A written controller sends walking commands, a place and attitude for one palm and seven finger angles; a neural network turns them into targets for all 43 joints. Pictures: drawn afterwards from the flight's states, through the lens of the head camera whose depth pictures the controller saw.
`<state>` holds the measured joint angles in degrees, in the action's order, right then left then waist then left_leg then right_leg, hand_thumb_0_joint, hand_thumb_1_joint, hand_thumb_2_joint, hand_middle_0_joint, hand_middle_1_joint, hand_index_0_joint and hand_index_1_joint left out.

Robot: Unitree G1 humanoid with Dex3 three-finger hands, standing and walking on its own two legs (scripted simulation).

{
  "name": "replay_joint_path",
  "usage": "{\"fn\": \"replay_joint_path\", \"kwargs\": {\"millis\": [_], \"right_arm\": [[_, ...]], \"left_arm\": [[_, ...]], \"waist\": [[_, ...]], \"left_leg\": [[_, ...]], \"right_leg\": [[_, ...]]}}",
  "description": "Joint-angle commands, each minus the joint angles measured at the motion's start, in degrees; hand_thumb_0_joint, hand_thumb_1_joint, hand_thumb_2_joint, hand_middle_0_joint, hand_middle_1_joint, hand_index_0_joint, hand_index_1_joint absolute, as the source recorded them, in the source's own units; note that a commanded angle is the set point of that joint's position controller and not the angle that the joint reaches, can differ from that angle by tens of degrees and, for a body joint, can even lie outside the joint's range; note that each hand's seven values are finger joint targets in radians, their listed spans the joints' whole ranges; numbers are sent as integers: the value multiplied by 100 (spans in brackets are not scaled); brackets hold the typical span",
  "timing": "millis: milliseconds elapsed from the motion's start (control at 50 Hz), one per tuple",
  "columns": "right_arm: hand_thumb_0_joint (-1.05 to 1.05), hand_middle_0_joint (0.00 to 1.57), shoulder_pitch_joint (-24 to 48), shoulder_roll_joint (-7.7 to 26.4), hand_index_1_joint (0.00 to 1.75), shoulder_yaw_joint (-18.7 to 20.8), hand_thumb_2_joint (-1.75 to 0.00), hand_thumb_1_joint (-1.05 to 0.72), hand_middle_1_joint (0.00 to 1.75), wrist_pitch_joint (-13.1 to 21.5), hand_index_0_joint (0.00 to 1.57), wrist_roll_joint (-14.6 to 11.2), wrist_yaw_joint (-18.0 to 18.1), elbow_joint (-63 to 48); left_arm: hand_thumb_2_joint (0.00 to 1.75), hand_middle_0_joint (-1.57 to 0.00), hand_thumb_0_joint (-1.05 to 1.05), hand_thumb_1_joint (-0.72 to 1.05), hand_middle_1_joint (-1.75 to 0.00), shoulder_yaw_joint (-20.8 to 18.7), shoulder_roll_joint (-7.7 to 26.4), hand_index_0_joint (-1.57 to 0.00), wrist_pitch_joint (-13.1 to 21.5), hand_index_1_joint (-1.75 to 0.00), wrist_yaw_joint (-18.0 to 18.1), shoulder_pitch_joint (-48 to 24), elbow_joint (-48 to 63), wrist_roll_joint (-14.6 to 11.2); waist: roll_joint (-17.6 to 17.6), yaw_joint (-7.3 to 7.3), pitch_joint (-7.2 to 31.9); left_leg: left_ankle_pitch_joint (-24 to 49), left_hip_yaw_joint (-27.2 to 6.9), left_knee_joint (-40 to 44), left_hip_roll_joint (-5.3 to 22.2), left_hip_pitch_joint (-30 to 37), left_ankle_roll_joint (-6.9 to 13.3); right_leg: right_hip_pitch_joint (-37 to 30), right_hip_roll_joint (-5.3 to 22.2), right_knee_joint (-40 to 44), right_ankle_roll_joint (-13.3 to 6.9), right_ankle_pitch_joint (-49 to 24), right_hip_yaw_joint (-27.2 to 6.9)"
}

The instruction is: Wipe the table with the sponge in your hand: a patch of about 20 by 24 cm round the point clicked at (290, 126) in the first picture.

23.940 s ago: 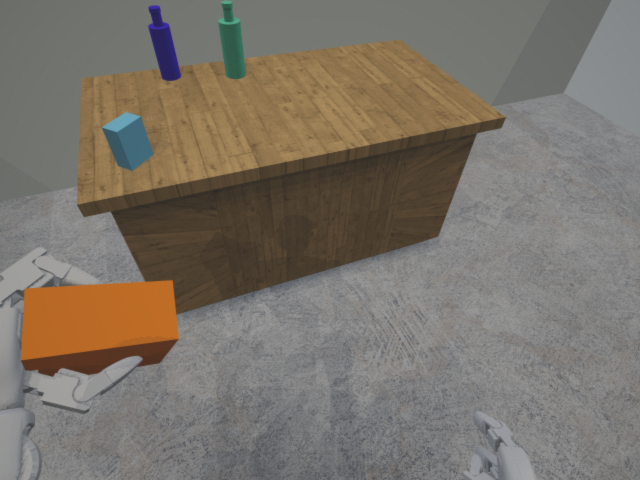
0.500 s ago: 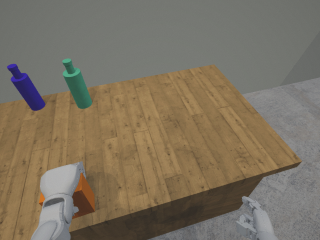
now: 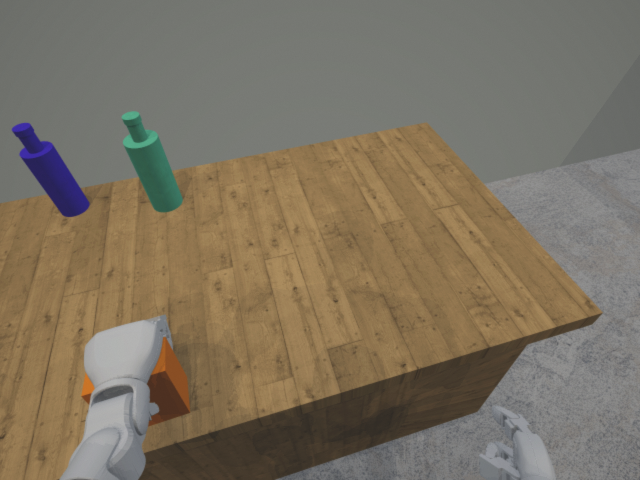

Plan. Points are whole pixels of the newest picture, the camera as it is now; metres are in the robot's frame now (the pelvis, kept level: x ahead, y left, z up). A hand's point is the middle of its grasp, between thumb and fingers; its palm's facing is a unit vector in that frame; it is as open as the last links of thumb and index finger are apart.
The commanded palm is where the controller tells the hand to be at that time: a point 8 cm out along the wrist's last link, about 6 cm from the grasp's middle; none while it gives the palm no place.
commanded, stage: wipe forward along the first lane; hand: left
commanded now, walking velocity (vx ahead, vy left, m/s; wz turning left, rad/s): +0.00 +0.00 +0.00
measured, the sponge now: (146, 393) +0.23 +0.29 -0.07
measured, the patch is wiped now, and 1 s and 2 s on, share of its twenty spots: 0.00 0.25 0.60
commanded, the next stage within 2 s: slide across to the middle lane in 1.48 s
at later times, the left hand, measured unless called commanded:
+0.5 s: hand (140, 337) +0.29 +0.32 -0.02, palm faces -0.16 +0.01 -0.99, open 9.7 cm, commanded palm +0.28 +0.31 +0.01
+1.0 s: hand (136, 311) +0.33 +0.34 -0.03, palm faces -0.16 +0.03 -0.99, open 9.8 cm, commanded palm +0.33 +0.33 +0.00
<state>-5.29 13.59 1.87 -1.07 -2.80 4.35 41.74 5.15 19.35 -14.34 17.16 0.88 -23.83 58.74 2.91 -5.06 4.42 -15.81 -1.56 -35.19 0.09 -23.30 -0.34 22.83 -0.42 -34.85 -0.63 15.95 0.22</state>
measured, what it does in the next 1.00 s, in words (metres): stands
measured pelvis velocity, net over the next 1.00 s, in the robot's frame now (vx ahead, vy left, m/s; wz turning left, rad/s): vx -0.03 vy -0.01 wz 0.00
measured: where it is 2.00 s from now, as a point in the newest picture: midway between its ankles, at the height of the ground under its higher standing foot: outside the picture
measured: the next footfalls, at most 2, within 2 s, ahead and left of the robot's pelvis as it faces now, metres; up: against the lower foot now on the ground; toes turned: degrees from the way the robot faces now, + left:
none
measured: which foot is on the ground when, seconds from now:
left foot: down 0.00-1.00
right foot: down 0.00-1.00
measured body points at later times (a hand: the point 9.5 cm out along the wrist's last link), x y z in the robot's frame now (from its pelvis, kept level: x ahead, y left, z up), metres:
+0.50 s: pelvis -0.02 -0.01 -0.02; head +0.02 -0.03 +0.43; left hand +0.29 +0.31 +0.03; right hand +0.13 -0.27 -0.14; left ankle +0.02 +0.12 -0.73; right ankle +0.02 -0.12 -0.73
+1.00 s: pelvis -0.03 -0.01 -0.03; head +0.03 -0.02 +0.41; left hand +0.34 +0.33 +0.03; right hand +0.07 -0.28 -0.16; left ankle +0.02 +0.12 -0.73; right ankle +0.02 -0.12 -0.73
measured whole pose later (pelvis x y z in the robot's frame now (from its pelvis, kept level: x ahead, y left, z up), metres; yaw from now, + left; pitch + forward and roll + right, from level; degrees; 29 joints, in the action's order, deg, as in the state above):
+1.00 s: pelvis -0.03 -0.01 -0.03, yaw +0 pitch +14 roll -2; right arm -13.3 15.2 1.9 -1.8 -3.6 4.6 42.3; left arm -2.8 31.8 -4.3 17.4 -28.7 -55.9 60.0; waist 3.1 0.5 7.9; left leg -18.5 -3.6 -49.0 1.6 -45.3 -0.2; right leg 43.6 -2.3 -46.2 -1.5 17.2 2.0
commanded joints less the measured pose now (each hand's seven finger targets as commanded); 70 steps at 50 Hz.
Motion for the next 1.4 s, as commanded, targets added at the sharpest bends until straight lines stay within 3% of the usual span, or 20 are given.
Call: {"fn": "replay_joint_path", "kwargs": {"millis": [0,40,100,140,180,300,340,400,500,540,600,640,800,840,900,1020,1040,1220,1340,1380], "right_arm": [[0,20,684,730,30,208,-90,-90,30,260,20,1,79,-792],[0,20,579,782,30,223,-90,-90,30,225,20,9,101,-719],[0,20,495,744,30,208,-90,-90,30,226,20,-18,109,-762],[0,20,395,822,30,237,-90,-90,30,190,20,-18,137,-700],[0,20,318,782,30,239,-90,-90,30,189,20,-28,139,-756],[0,20,96,834,30,255,-90,-90,30,174,20,-37,142,-713],[0,20,-22,897,30,282,-90,-90,30,159,20,-19,152,-631],[0,20,-114,883,30,274,-90,-90,30,185,20,-37,170,-630],[0,20,-325,896,30,312,-90,-90,30,188,20,-45,148,-608],[0,20,-392,952,30,320,-90,-90,30,167,20,-56,148,-533],[0,20,-452,927,30,294,-90,-90,30,182,20,-77,133,-610],[0,20,-506,979,30,302,-90,-90,30,170,20,-72,127,-540],[0,20,-732,977,30,288,-90,-90,30,190,20,-74,101,-552],[0,20,-772,1028,30,300,-90,-90,30,156,20,-59,76,-476],[0,20,-801,982,30,280,-90,-90,30,163,20,-80,74,-542],[0,20,-931,1049,30,257,-90,-90,30,139,20,-74,67,-505],[0,20,-944,1069,30,251,-90,-90,30,125,20,-62,59,-476],[0,20,-1138,1056,30,234,-90,-90,30,82,20,-74,22,-515],[0,20,-1266,1130,30,219,-90,-90,30,56,20,-52,15,-401],[0,20,-1327,1111,30,214,-90,-90,30,54,20,-51,16,-464]], "left_arm": [[130,-120,0,10,-160,-519,1210,-120,43,-160,194,-1577,277,149],[130,-120,0,10,-160,-730,1444,-120,77,-160,202,-1724,55,177],[130,-120,0,10,-160,-407,1181,-120,132,-160,143,-2049,-263,191],[130,-120,0,10,-160,-821,1599,-120,168,-160,158,-2015,-527,162],[130,-120,0,10,-160,-625,1358,-120,250,-160,135,-2085,-588,131],[130,-120,0,10,-160,-688,1507,-120,408,-160,159,-2406,-1128,131],[130,-120,0,10,-160,-1045,1913,-120,477,-160,215,-2527,-1285,155],[130,-120,0,10,-160,-863,1848,-120,597,-160,219,-2932,-1524,175],[130,-120,0,10,-160,-934,1936,-120,715,-160,269,-2957,-1879,157],[130,-120,0,10,-160,-1221,2319,-120,736,-160,294,-3156,-1980,118],[130,-120,0,10,-160,-930,2078,-120,741,-160,258,-3288,-2117,73],[130,-120,0,10,-160,-1188,2415,-120,762,-160,273,-3446,-2275,86],[130,-120,0,10,-160,-963,2380,-120,926,-160,279,-3976,-2598,171],[130,-120,0,10,-160,-1252,2701,-120,925,-160,286,-3961,-2723,169],[130,-120,0,10,-160,-882,2418,-120,932,-160,266,-4295,-2721,185],[130,-120,0,10,-160,-1042,2753,-120,917,-160,266,-4653,-3045,205],[130,-120,0,10,-160,-1113,2842,-120,938,-160,262,-4744,-3043,208],[130,-120,0,10,-160,-842,2728,-120,906,-160,155,-5141,-3283,248],[130,-120,0,10,-160,-1049,3097,-120,954,-160,100,-5579,-3455,266],[130,-120,0,10,-160,-803,2877,-120,959,-160,87,-5660,-3494,327]], "waist": [[-507,187,652],[-551,196,667],[-539,286,625],[-618,232,801],[-713,276,993],[-881,416,910],[-891,395,970],[-897,521,880],[-758,499,1202],[-702,508,1274],[-754,585,1180],[-748,593,1153],[-596,729,1273],[-634,666,1410],[-535,795,1374],[-758,863,1398],[-542,844,1425],[-447,941,1681],[-362,990,1686],[-365,1085,1669]], "left_leg": [[122,-32,407,-208,262,228],[5,-45,386,-215,173,221],[-170,18,317,-211,-3,227],[-161,-24,257,-222,-121,223],[-34,24,165,-201,-174,236],[-230,58,-48,-173,-611,259],[-271,35,-123,-180,-778,262],[-487,83,-232,-147,-977,282],[-463,112,-405,-131,-1190,290],[-493,93,-459,-122,-1278,288],[-596,109,-493,-106,-1412,306],[-667,85,-532,-104,-1510,317],[-792,74,-698,-75,-1713,339],[-712,62,-748,-61,-1736,338],[-856,73,-757,-60,-1741,342],[-997,57,-836,-53,-1950,363],[-962,34,-830,-49,-1931,353],[-893,-5,-859,-28,-1820,352],[-865,-39,-883,10,-1880,358],[-866,-72,-887,-7,-1842,358]], "right_leg": [[53,-82,722,-271,-156,-269],[127,-102,717,-282,-6,-323],[300,-64,669,-244,162,-217],[229,-96,635,-260,155,-331],[184,-69,542,-227,-90,-234],[432,-43,469,-170,32,-268],[428,-65,414,-184,72,-344],[691,-32,390,-138,389,-295],[685,-25,247,-139,296,-288],[677,-49,219,-151,368,-342],[772,-26,226,-117,446,-280],[848,-56,213,-127,602,-306],[1154,-70,54,-140,676,-204],[1085,-91,11,-154,593,-232],[1282,-81,15,-133,717,-192],[1391,-106,-28,-118,879,-158],[1455,-123,-91,-148,826,-126],[1635,-158,-213,-153,652,-26],[1772,-179,-295,-177,598,2],[1921,-200,-334,-176,580,57]]}}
